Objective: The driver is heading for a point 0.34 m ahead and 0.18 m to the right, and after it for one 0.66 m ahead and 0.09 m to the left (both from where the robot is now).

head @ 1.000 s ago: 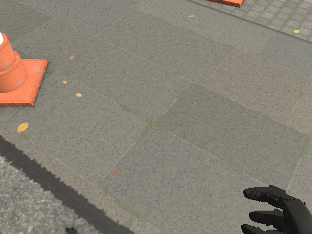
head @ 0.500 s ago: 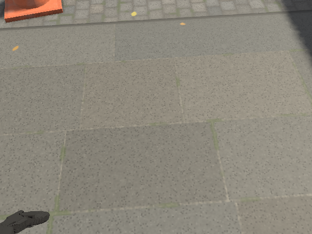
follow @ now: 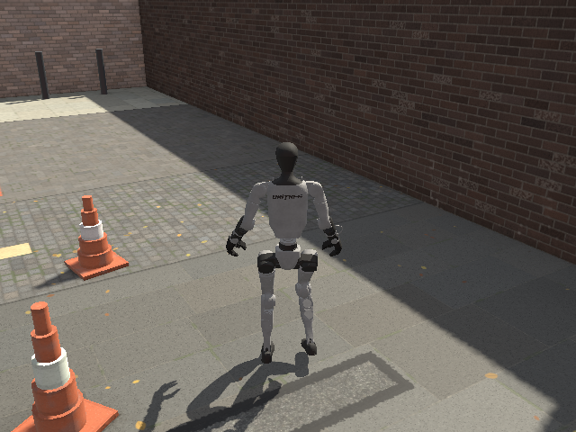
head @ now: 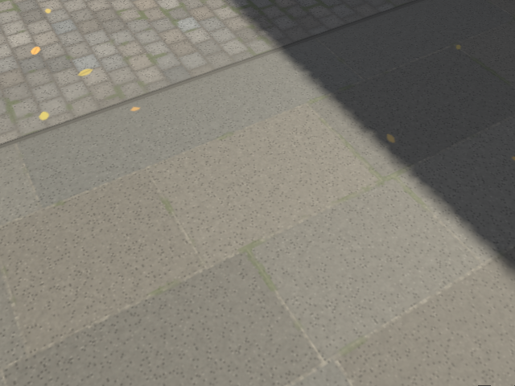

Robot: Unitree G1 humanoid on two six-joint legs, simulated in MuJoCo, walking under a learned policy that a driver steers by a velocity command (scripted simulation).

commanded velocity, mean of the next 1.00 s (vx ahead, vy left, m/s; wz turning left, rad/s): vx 0.48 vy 0.00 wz -0.07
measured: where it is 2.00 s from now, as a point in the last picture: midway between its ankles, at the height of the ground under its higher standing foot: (277, 377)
